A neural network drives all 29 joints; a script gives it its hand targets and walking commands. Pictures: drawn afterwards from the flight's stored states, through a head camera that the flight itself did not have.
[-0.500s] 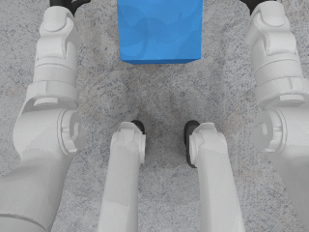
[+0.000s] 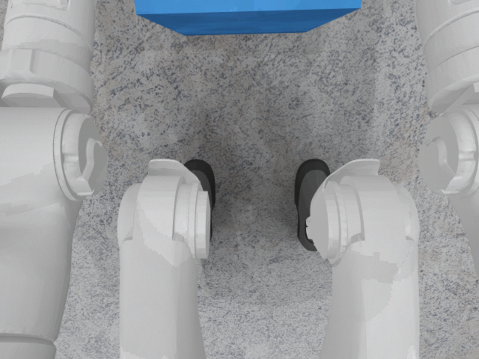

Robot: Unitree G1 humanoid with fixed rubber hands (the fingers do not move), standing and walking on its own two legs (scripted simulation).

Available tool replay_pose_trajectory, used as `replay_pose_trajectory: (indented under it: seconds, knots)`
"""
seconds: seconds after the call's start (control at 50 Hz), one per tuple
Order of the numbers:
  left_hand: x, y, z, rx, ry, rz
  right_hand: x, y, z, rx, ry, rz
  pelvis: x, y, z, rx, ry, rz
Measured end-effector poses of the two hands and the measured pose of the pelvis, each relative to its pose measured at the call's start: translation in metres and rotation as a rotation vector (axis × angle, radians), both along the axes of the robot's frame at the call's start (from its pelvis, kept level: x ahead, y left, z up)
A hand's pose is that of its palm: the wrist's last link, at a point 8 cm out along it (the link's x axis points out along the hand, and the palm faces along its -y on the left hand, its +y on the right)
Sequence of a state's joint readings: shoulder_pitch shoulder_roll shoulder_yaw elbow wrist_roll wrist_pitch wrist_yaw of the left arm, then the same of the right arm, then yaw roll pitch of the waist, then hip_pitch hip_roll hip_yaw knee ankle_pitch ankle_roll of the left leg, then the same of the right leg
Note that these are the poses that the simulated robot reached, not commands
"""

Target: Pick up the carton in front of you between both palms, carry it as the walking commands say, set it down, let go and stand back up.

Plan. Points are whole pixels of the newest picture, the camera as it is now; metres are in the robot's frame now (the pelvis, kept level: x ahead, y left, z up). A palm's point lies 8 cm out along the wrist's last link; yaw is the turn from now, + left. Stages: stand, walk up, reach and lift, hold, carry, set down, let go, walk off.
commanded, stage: reach and lift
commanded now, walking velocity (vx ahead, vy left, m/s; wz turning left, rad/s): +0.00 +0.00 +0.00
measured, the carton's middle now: out of the picture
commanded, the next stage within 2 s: none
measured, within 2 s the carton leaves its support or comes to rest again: leaves its support in 0.84 s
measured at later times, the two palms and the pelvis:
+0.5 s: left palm out of the picture +0.57 +0.18 -0.18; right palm out of the picture +0.57 -0.13 -0.18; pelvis -0.01 +0.00 +0.00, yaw +0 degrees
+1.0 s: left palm out of the picture +0.54 +0.18 -0.09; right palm out of the picture +0.55 -0.12 -0.09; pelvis +0.00 +0.00 +0.02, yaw +0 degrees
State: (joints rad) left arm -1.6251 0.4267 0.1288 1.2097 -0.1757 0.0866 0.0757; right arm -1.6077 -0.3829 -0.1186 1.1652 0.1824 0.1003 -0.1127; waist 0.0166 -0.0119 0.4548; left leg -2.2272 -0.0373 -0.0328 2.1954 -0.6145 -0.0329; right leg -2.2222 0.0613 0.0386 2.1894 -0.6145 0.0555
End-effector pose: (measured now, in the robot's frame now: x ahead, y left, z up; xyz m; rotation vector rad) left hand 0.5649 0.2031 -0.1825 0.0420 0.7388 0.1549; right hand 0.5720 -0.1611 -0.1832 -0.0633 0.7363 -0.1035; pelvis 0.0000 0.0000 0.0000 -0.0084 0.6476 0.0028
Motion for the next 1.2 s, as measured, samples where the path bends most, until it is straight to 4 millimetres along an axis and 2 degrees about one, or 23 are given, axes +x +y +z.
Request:
replay_pose_trajectory:
  seconds: [0.16, 0.3, 0.38, 0.44, 0.56, 0.72, 0.82, 0.9, 0.98, 1.1, 1.2]
  knots:
    - [0.006, 0.002, 0.001, 0.003, -0.038, -0.007, 0.006, 0.011, 0.001, 0.011, -0.037, 0.007, 0.006, 0.000, -0.010, -0.002, -0.006, -0.003]
    - [0.000, -0.002, 0.006, -0.006, -0.026, -0.016, -0.001, 0.014, 0.006, 0.016, -0.025, 0.008, 0.000, 0.001, -0.010, -0.004, -0.013, -0.001]
    - [0.000, -0.011, 0.007, -0.018, -0.024, -0.034, -0.002, 0.019, 0.007, 0.025, -0.025, 0.023, -0.004, 0.001, -0.007, -0.004, -0.024, -0.001]
    - [0.001, -0.024, 0.007, -0.035, -0.025, -0.055, -0.002, 0.033, 0.007, 0.042, -0.025, 0.050, -0.007, 0.000, -0.005, -0.002, -0.034, -0.003]
    - [0.002, -0.024, 0.008, -0.022, -0.017, -0.049, -0.001, 0.033, 0.008, 0.033, -0.019, 0.032, -0.008, -0.001, -0.006, 0.000, -0.056, -0.004]
    - [0.001, -0.025, 0.005, -0.077, -0.023, -0.062, -0.003, 0.034, 0.004, 0.089, -0.020, 0.026, -0.001, 0.000, -0.013, -0.001, -0.059, -0.006]
    - [-0.003, -0.027, 0.009, -0.054, -0.016, -0.037, -0.006, 0.037, 0.008, 0.064, -0.014, -0.001, 0.003, 0.000, -0.012, -0.002, -0.036, -0.005]
    - [-0.009, -0.028, 0.033, -0.040, -0.040, -0.005, -0.011, 0.039, 0.032, 0.049, -0.040, 0.004, 0.001, 0.000, -0.001, -0.002, -0.051, -0.003]
    - [-0.017, -0.026, 0.078, -0.057, -0.092, 0.017, -0.017, 0.041, 0.078, 0.063, -0.090, -0.002, -0.005, -0.001, 0.016, 0.000, -0.051, 0.004]
    - [-0.040, -0.025, 0.148, -0.059, -0.055, 0.029, -0.038, 0.043, 0.147, 0.077, -0.052, -0.014, -0.007, -0.002, 0.044, -0.004, 0.047, 0.014]
    - [-0.055, -0.027, 0.190, -0.052, -0.039, 0.015, -0.055, 0.040, 0.191, 0.062, -0.038, -0.014, -0.013, -0.002, 0.073, -0.007, 0.075, 0.019]
